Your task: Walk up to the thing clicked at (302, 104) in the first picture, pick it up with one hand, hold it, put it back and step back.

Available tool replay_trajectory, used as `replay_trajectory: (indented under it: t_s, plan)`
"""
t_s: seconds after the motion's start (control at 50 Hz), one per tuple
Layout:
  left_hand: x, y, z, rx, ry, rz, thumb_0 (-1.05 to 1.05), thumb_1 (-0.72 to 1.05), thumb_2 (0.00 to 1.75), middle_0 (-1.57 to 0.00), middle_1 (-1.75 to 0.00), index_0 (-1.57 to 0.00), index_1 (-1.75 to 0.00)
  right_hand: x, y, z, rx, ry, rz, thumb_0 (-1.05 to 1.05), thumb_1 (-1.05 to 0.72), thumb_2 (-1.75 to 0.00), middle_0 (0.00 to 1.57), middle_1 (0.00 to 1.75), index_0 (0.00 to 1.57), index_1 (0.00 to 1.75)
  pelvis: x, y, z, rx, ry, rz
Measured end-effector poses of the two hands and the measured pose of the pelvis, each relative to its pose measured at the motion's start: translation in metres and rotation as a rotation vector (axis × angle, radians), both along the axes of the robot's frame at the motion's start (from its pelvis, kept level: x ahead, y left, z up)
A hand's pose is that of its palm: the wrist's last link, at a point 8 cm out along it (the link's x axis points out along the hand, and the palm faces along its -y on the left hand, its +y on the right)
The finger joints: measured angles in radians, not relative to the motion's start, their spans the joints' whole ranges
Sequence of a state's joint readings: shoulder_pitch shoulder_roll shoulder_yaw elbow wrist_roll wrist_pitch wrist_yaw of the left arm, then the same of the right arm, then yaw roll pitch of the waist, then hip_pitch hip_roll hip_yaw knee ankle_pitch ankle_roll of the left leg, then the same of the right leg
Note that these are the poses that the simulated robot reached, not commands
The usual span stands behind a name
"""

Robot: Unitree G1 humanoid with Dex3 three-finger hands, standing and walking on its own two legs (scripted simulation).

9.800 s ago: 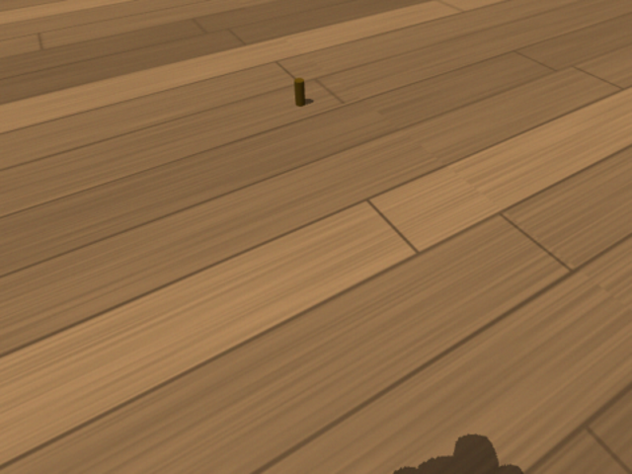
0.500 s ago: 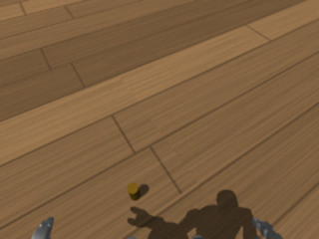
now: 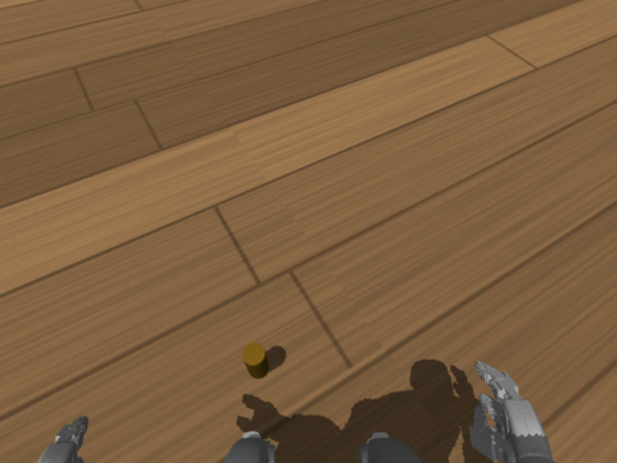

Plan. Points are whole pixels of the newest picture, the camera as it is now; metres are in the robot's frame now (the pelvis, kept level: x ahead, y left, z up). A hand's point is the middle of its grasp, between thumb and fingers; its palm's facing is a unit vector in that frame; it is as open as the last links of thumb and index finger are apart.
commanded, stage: go down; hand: left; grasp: from the side
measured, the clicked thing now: (256, 361) +0.41 +0.14 -0.62
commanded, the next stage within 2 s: none
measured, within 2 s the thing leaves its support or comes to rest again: neither
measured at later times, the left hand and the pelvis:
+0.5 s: hand (122, 419) +0.22 +0.29 -0.19, palm faces +0.08 -0.97 -0.22, open 17.3 cm; pelvis -0.04 +0.00 -0.10, yaw -1 degrees
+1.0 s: hand (134, 375) +0.30 +0.32 -0.26, palm faces +0.04 -0.99 -0.17, open 17.0 cm; pelvis -0.08 +0.00 -0.22, yaw -3 degrees
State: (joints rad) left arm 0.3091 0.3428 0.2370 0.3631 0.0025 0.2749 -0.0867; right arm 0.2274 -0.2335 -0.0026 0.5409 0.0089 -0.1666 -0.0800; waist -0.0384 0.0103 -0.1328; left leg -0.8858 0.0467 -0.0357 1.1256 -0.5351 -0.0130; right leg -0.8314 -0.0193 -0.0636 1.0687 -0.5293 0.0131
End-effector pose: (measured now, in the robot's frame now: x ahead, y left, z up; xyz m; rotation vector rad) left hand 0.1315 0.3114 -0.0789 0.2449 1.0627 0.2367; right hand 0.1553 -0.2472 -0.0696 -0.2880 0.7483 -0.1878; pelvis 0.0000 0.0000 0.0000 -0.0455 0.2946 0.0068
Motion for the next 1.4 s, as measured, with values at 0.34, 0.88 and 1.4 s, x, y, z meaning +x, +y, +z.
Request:
replay_trajectory:
  t_s: [0.34,0.88,1.4]
  plan:
    - [0.008,0.018,-0.037,-0.023,-0.131,-0.008,-0.01,-0.51,0.08,-0.07,-0.05,-0.06,-0.06,-0.019,-0.008,-0.041,-0.032,0.021,0.031,0.01,-0.91,-0.90,0.21,0.30,0.21,0.30,-0.022,-0.002,-0.040,-0.002,0.083,-0.006]
    - [0.127,0.056,-0.151,-0.078,-0.643,-0.175,-0.02,-0.47,0.14,-0.05,-0.11,-0.04,-0.12,-0.083,-0.024,-0.228,-0.048,0.302,0.079,0.01,-0.89,-0.90,0.21,0.29,0.21,0.30,-0.072,-0.004,-0.193,-0.012,0.283,-0.039]
    - [0.171,0.069,-0.199,-0.130,-0.820,-0.242,-0.02,-0.47,0.10,-0.04,-0.08,-0.04,-0.08,-0.123,-0.037,-0.297,-0.109,0.370,0.080,0.01,-0.90,-0.90,0.21,0.29,0.21,0.30,-0.093,-0.002,-0.273,-0.035,0.277,-0.058]
